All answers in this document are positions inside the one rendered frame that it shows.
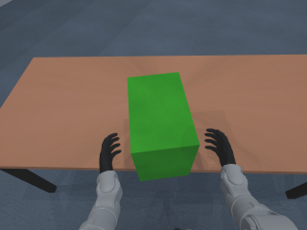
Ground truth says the robot right hand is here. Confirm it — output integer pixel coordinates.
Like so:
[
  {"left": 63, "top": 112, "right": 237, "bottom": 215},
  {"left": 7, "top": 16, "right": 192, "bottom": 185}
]
[{"left": 204, "top": 128, "right": 236, "bottom": 166}]

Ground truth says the carton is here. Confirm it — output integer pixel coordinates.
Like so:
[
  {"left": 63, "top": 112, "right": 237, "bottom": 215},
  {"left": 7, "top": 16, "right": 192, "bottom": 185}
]
[{"left": 127, "top": 72, "right": 200, "bottom": 181}]

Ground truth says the robot right upper arm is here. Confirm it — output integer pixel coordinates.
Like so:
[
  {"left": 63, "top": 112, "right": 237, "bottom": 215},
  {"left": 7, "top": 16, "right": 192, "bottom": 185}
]
[{"left": 241, "top": 214, "right": 296, "bottom": 230}]

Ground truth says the right robot forearm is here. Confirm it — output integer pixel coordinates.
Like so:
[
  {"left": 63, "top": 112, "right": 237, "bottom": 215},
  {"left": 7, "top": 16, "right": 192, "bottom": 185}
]
[{"left": 220, "top": 164, "right": 298, "bottom": 230}]

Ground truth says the robot left hand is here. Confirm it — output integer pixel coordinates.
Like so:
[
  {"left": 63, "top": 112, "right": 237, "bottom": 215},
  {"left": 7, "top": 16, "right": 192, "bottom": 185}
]
[{"left": 99, "top": 133, "right": 121, "bottom": 173}]

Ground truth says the table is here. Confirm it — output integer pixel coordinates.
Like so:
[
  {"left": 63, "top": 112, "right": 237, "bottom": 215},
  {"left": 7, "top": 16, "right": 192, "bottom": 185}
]
[{"left": 0, "top": 55, "right": 307, "bottom": 199}]

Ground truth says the left robot forearm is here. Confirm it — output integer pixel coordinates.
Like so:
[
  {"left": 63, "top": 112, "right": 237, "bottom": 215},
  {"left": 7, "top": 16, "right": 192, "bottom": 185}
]
[{"left": 79, "top": 171, "right": 123, "bottom": 230}]

